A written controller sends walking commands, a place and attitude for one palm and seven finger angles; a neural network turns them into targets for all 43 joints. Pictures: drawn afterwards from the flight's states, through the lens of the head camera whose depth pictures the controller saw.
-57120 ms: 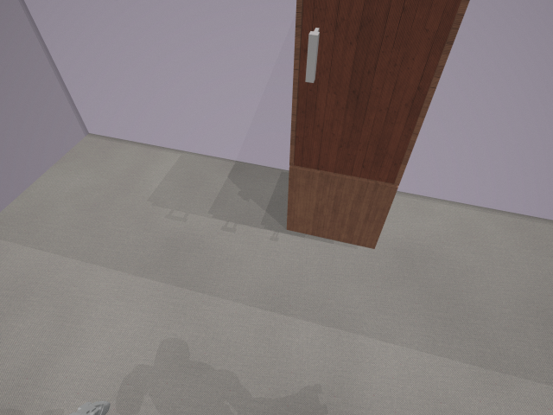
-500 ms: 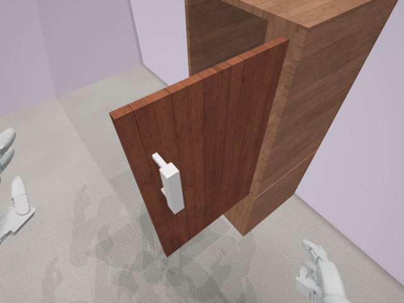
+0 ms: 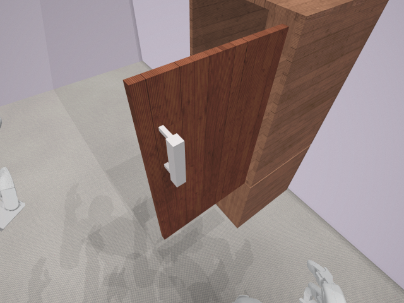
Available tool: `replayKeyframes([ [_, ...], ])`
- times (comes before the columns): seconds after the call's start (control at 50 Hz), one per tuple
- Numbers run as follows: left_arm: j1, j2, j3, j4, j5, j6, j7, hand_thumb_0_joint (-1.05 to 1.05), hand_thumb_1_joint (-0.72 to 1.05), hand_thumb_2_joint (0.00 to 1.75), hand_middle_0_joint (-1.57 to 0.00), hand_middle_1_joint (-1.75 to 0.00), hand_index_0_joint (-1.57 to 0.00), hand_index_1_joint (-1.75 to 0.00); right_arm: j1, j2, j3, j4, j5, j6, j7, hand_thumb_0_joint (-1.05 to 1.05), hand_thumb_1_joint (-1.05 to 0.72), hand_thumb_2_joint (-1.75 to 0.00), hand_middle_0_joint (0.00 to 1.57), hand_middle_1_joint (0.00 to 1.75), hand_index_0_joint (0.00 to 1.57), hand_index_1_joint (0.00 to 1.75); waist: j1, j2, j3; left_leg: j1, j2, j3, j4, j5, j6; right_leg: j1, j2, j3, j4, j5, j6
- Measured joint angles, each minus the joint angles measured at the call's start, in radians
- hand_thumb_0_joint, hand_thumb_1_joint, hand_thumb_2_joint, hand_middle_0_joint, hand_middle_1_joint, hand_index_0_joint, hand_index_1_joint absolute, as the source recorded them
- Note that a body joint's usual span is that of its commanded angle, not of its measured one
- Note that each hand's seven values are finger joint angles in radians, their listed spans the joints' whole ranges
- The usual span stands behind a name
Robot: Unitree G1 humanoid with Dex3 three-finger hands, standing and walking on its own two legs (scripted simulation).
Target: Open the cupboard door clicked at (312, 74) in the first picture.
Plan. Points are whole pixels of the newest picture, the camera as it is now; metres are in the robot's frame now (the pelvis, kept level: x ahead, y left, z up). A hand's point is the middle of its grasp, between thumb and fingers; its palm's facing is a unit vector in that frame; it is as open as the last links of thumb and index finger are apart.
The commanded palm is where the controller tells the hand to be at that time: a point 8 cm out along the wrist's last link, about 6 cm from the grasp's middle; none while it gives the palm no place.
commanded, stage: step back with the hand held close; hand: left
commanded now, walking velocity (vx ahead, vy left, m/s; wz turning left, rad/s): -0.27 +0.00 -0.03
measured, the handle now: (171, 156) +0.37 +0.08 +0.10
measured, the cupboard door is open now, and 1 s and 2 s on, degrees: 91 91 91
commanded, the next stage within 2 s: stop stepping back and stand still in 0.52 s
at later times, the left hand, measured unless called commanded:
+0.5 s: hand out of the picture +0.13 +0.27 +0.19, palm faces +0.46 -0.77 -0.44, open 7.4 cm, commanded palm +0.07 +0.29 +0.20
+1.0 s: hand out of the picture +0.02 +0.24 +0.18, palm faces +0.33 -0.79 -0.52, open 7.4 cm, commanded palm -0.03 +0.28 +0.20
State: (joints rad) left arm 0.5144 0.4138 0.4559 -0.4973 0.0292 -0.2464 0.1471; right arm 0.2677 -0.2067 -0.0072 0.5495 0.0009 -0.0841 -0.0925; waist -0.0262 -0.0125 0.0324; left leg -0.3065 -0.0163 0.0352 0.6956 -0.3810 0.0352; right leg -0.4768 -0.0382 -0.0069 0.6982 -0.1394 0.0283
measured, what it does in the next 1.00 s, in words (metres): walks backwards: right foot, then left foot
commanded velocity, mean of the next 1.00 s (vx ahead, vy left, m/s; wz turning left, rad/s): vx -0.16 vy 0.01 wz -0.01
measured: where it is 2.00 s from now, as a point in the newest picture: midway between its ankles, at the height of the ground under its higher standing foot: outside the picture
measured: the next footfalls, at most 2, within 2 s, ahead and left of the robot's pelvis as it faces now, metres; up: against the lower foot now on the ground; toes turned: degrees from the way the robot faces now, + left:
right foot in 0.56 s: -0.17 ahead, -0.09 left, +0.00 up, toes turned +0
left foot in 0.76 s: -0.07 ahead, +0.07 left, +0.00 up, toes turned -1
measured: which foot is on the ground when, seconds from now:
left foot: down 0.00-0.56, up 0.58-0.74, down 0.76-0.96, up 0.98-1.00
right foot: down 0.00-0.26, up 0.28-0.54, down 0.56-1.00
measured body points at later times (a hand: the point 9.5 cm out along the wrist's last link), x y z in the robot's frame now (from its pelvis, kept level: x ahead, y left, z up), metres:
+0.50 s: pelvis -0.08 +0.00 +0.02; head -0.04 +0.01 +0.47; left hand +0.10 +0.30 +0.22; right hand +0.11 -0.22 -0.06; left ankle +0.00 +0.10 -0.72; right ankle -0.16 -0.13 -0.69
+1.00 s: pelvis -0.19 -0.01 +0.02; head -0.18 +0.00 +0.47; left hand +0.00 +0.28 +0.21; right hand -0.05 -0.27 -0.06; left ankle -0.12 +0.08 -0.71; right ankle -0.19 -0.11 -0.72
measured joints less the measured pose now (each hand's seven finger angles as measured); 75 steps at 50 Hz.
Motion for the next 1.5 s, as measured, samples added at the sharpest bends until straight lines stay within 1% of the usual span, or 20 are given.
replayKeyframes([
  [0.1, -0.012, -0.008, 0.037, 0.009, -0.011, -0.016, 0.002, 0.01, 0.88, 0.90, -0.21, -0.30, -0.21, -0.30, -0.017, 0.006, -0.002, 0.025, -0.005, -0.019, 0.016, 0.01, -0.90, -0.90, 0.20, 0.30, 0.20, 0.30, 0.027, -0.008, -0.002, -0.029, 0.003, 0.000, 0.003, 0.010, -0.015, 0.025, 0.016, 0.023, -0.039, -0.079, -0.011],
  [0.22, -0.015, -0.005, -0.009, -0.040, -0.023, 0.003, -0.019, 0.01, 0.88, 0.90, -0.21, -0.30, -0.21, -0.30, -0.120, -0.007, -0.019, 0.029, 0.001, 0.013, 0.033, 0.01, -0.90, -0.90, 0.20, 0.30, 0.20, 0.30, 0.003, -0.015, 0.046, -0.089, -0.001, -0.003, 0.023, 0.016, -0.015, -0.002, 0.002, 0.011, -0.081, -0.009, -0.006],
  [0.26, 0.022, 0.019, -0.003, -0.069, -0.026, 0.006, -0.021, 0.01, 0.88, 0.90, -0.21, -0.30, -0.21, -0.30, -0.130, 0.001, -0.018, 0.016, 0.001, 0.021, 0.029, 0.01, -0.90, -0.90, 0.20, 0.30, 0.20, 0.30, 0.005, -0.041, 0.048, -0.089, -0.008, 0.016, -0.011, 0.100, -0.003, -0.017, -0.006, 0.027, -0.078, 0.001, -0.001],
  [0.34, 0.045, 0.032, 0.018, -0.070, -0.018, -0.005, -0.012, 0.01, 0.88, 0.90, -0.21, -0.30, -0.22, -0.30, -0.107, 0.022, -0.028, 0.015, -0.010, -0.018, 0.014, 0.01, -0.90, -0.90, 0.20, 0.30, 0.20, 0.30, 0.019, -0.005, 0.030, -0.101, 0.023, -0.007, -0.033, 0.109, 0.010, -0.051, 0.066, 0.043, 0.265, -0.215, -0.001],
  [0.38, 0.037, 0.027, 0.031, -0.061, -0.032, -0.008, 0.001, 0.01, 0.88, 0.90, -0.21, -0.30, -0.22, -0.30, -0.094, 0.037, -0.026, 0.041, -0.010, -0.046, 0.019, 0.01, -0.90, -0.90, 0.20, 0.30, 0.20, 0.30, 0.039, 0.001, 0.011, -0.094, 0.039, -0.011, -0.087, 0.146, -0.001, -0.013, 0.081, 0.025, 0.323, -0.291, -0.001],
  [0.48, -0.026, -0.031, 0.003, -0.021, -0.052, 0.022, 0.019, 0.01, 0.88, 0.90, -0.21, -0.30, -0.21, -0.30, -0.102, 0.048, -0.002, 0.079, -0.012, -0.084, 0.043, 0.01, -0.90, -0.90, 0.20, 0.30, 0.20, 0.30, 0.078, 0.022, -0.008, -0.087, 0.074, 0.011, -0.209, 0.240, -0.010, 0.161, 0.061, -0.020, 0.100, -0.323, -0.004],
  [0.56, -0.043, -0.008, -0.014, -0.028, -0.064, 0.049, -0.003, 0.01, 0.89, 0.90, -0.20, -0.30, -0.21, -0.30, -0.142, 0.057, 0.024, 0.059, -0.014, -0.071, 0.056, 0.01, -0.90, -0.90, 0.20, 0.30, 0.20, 0.30, 0.074, -0.009, -0.003, -0.140, 0.072, 0.048, -0.220, 0.287, -0.028, 0.285, 0.026, -0.007, -0.200, -0.168, -0.024],
  [0.6, -0.035, -0.004, -0.027, -0.031, -0.061, 0.035, -0.021, 0.01, 0.89, 0.90, -0.20, -0.30, -0.21, -0.30, -0.172, 0.046, 0.026, 0.058, -0.013, -0.052, 0.055, 0.01, -0.90, -0.90, 0.21, 0.30, 0.20, 0.30, 0.067, 0.004, 0.015, -0.195, 0.082, 0.031, -0.116, 0.161, -0.043, 0.267, 0.044, 0.002, -0.212, -0.223, -0.027],
  [0.64, -0.008, 0.011, -0.043, -0.050, -0.055, 0.041, -0.036, 0.01, 0.89, 0.90, -0.21, -0.30, -0.21, -0.30, -0.175, 0.039, 0.022, 0.058, 0.001, -0.027, 0.049, 0.01, -0.90, -0.90, 0.21, 0.30, 0.20, 0.30, 0.052, -0.006, 0.022, -0.234, 0.047, 0.002, 0.045, 0.022, -0.052, 0.246, 0.041, 0.011, -0.207, -0.191, -0.024],
  [0.68, 0.041, 0.039, -0.034, -0.082, -0.049, 0.049, -0.041, 0.01, 0.88, 0.90, -0.21, -0.30, -0.21, -0.30, -0.159, 0.039, 0.025, 0.050, 0.008, -0.007, 0.034, 0.01, -0.90, -0.90, 0.21, 0.30, 0.20, 0.30, 0.034, -0.044, 0.016, -0.221, 0.019, 0.025, 0.100, -0.014, -0.055, 0.237, 0.024, 0.023, -0.213, -0.171, -0.025],
  [0.74, 0.120, 0.054, -0.011, -0.117, -0.054, 0.053, -0.031, 0.01, 0.88, 0.90, -0.21, -0.30, -0.22, -0.30, -0.119, 0.012, 0.025, 0.017, 0.006, -0.003, 0.012, 0.01, -0.90, -0.90, 0.20, 0.30, 0.20, 0.30, -0.001, -0.044, -0.003, -0.106, 0.009, 0.046, -0.083, 0.146, -0.047, 0.224, 0.027, 0.020, -0.201, -0.171, -0.019],
  [0.78, 0.135, 0.070, -0.004, -0.119, -0.061, 0.052, -0.023, 0.01, 0.88, 0.90, -0.21, -0.30, -0.22, -0.30, -0.098, -0.010, 0.002, 0.011, 0.010, -0.015, 0.000, 0.01, -0.90, -0.90, 0.20, 0.30, 0.20, 0.30, -0.016, -0.025, -0.005, -0.055, 0.007, 0.032, -0.173, 0.173, 0.001, 0.209, 0.033, 0.005, -0.159, -0.189, -0.011],
  [0.88, 0.117, 0.084, 0.020, -0.059, -0.066, 0.059, -0.008, 0.01, 0.88, 0.90, -0.21, -0.30, -0.22, -0.30, -0.066, -0.012, -0.014, 0.036, 0.004, -0.046, -0.001, 0.01, -0.90, -0.90, 0.20, 0.30, 0.20, 0.30, -0.003, -0.053, 0.013, -0.019, -0.020, 0.045, -0.228, 0.215, 0.022, 0.199, 0.019, -0.011, -0.075, -0.278, -0.017],
  [0.94, 0.110, 0.059, 0.013, -0.038, -0.063, 0.057, -0.002, 0.01, 0.88, 0.90, -0.21, -0.30, -0.22, -0.30, -0.043, -0.017, -0.004, 0.041, 0.002, -0.054, 0.009, 0.01, -0.90, -0.90, 0.20, 0.30, 0.20, 0.30, 0.001, -0.029, 0.007, -0.015, -0.014, 0.032, -0.242, 0.244, 0.015, 0.244, 0.033, -0.043, -0.168, -0.206, -0.041],
  [1.06, 0.073, -0.013, -0.036, 0.005, -0.054, 0.046, -0.012, 0.01, 0.88, 0.90, -0.21, -0.30, -0.21, -0.30, -0.026, -0.014, -0.005, 0.099, -0.002, -0.010, 0.013, 0.01, -0.90, -0.90, 0.20, 0.30, 0.20, 0.30, 0.036, -0.008, -0.038, -0.098, 0.010, -0.006, 0.080, 0.056, -0.030, 0.233, 0.043, -0.044, -0.195, -0.116, -0.059],
  [1.14, 0.016, -0.045, -0.067, 0.050, -0.040, 0.055, -0.003, 0.01, 0.88, 0.90, -0.21, -0.30, -0.21, -0.30, -0.001, -0.016, 0.001, 0.108, -0.005, -0.023, -0.008, 0.01, -0.90, -0.90, 0.20, 0.30, 0.20, 0.30, 0.025, -0.002, -0.069, 0.018, 0.053, -0.003, -0.098, 0.025, -0.010, 0.208, 0.032, -0.065, -0.154, -0.132, -0.044],
  [1.26, 0.012, -0.016, -0.036, 0.061, -0.031, 0.062, 0.003, 0.02, 0.88, 0.90, -0.21, -0.30, -0.21, -0.30, -0.008, 0.024, 0.018, 0.098, -0.011, -0.058, -0.006, 0.01, -0.90, -0.90, 0.20, 0.30, 0.20, 0.30, 0.013, -0.024, -0.048, 0.049, 0.023, 0.024, -0.135, 0.105, -0.015, 0.183, 0.018, -0.036, -0.028, -0.238, -0.031],
  [1.34, 0.006, 0.009, -0.020, 0.055, -0.037, 0.045, 0.001, 0.02, 0.89, 0.90, -0.21, -0.30, -0.21, -0.30, -0.013, 0.041, 0.042, 0.091, -0.011, -0.072, 0.012, 0.01, -0.90, -0.90, 0.20, 0.30, 0.20, 0.30, 0.020, -0.013, -0.037, 0.042, 0.031, 0.023, -0.121, 0.102, -0.023, 0.223, 0.034, -0.046, -0.132, -0.128, -0.051],
  [1.44, 0.004, -0.024, -0.049, 0.057, -0.053, 0.042, -0.016, 0.01, 0.89, 0.90, -0.21, -0.30, -0.21, -0.30, -0.033, 0.020, 0.031, 0.104, -0.002, -0.055, 0.026, 0.01, -0.90, -0.90, 0.20, 0.30, 0.20, 0.30, 0.020, 0.030, -0.037, 0.020, 0.047, 0.006, -0.083, 0.082, -0.022, 0.227, 0.055, -0.054, -0.145, -0.140, -0.053],
  [1.5, -0.098, -0.033, -0.158, 0.283, -0.006, 0.095, -0.075, 0.01, 0.89, 0.90, -0.20, -0.30, -0.21, -0.30, -0.043, -0.019, -0.011, 0.170, -0.012, -0.047, 0.072, 0.01, -0.90, -0.90, 0.20, 0.30, 0.20, 0.30, 0.024, 0.050, -0.076, -0.033, 0.019, -0.005, -0.039, 0.064, -0.005, 0.169, 0.026, -0.066, -0.074, -0.169, -0.038],
])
